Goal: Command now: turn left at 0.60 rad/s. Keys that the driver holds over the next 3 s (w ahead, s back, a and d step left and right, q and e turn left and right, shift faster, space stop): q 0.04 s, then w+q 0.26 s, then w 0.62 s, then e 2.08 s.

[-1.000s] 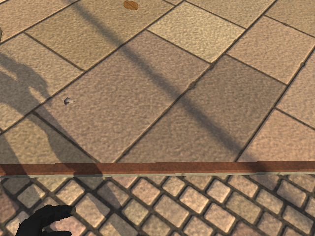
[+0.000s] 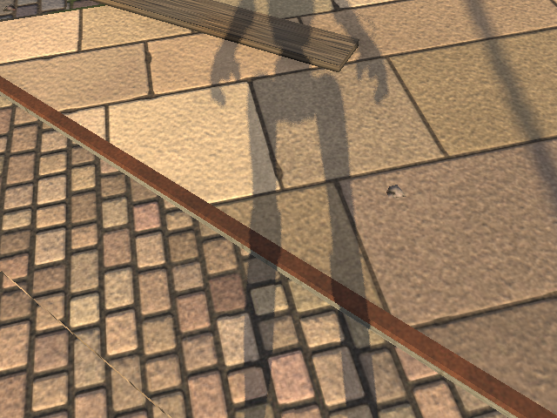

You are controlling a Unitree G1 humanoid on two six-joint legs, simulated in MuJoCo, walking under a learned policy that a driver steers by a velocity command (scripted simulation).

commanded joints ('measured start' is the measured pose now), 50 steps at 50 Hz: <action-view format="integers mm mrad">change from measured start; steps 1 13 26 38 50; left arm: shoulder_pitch -79 -188 -280 107 241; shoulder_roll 128 172 58 126 188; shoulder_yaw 22 21 -27 -7 6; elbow -93 -192 -163 -10 81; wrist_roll -3 -87 -46 -8 -37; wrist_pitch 5 -84 -109 -114 -89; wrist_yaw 21 -35 -87 -48 -26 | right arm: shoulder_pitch -2 181 371 150 -129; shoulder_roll -14 -102 -20 -7 82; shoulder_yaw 3 15 50 41 71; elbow -68 9 116 28 -20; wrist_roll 5 -32 -20 -12 -29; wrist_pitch -2 -129 -116 -153 -157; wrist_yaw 15 48 10 26 36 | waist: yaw -16 -43 -118 -7 63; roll -225 80 81 -115 -90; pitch -89 110 68 -54 38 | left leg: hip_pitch -36 413 511 -127 -38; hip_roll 49 434 271 165 117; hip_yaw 85 -655 -118 -14 101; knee -41 -1024 -989 104 -499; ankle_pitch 69 -401 397 135 532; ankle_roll -38 393 291 145 39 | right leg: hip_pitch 115 -801 -521 39 21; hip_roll -182 -69 -25 -246 -144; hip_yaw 75 115 -53 416 70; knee -79 874 317 -271 -325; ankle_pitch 477 39 356 -25 473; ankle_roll -60 97 132 -92 -79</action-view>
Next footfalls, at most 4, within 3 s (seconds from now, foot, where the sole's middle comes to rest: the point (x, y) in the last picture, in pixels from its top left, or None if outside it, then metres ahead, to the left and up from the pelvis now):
0.18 left None -0.02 0.12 -0.78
0.64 right None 0.36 -0.03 -0.75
1.14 left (189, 375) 0.56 0.28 -0.75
1.56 right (299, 386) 0.53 0.02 -0.75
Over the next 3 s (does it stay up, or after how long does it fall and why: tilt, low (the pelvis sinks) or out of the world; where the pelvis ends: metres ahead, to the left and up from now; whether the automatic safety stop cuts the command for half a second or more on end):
stays up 0.46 0.11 0.02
